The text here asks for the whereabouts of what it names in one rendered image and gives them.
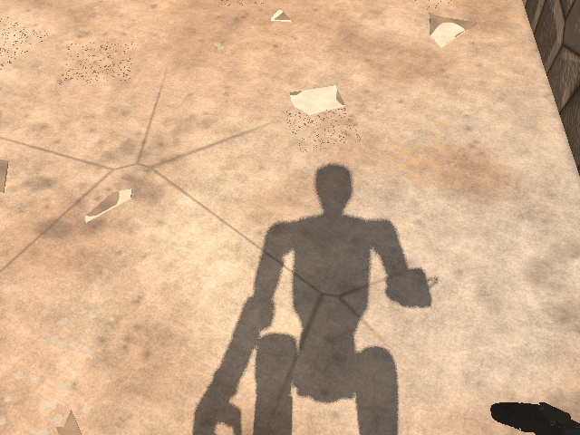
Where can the robot right hand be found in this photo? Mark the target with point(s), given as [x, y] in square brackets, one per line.
[542, 419]

